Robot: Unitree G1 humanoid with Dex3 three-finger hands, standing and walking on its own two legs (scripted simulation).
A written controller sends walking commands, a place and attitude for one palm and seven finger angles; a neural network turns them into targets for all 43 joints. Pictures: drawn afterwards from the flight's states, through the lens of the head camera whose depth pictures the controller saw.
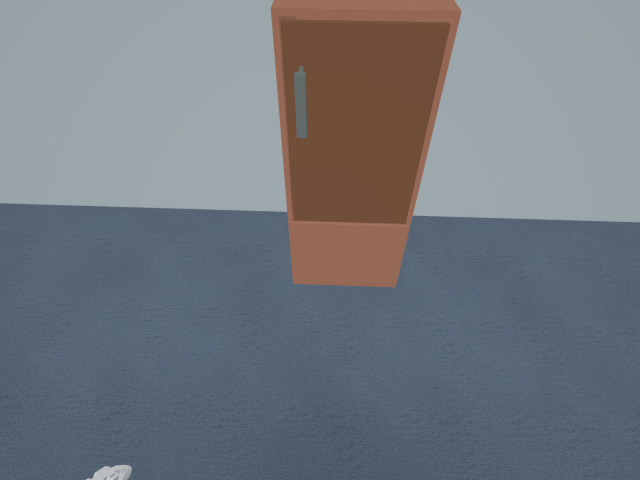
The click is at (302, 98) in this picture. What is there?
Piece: cupboard door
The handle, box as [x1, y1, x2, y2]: [294, 66, 306, 137]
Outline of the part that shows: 299,66 299,71 294,73 296,131 297,137 306,137 305,72 303,71 303,66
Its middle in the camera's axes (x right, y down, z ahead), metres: -0.05 -0.33 +0.94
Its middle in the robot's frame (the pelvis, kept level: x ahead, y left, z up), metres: +0.92 +0.09 +0.03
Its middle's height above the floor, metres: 0.80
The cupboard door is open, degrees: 0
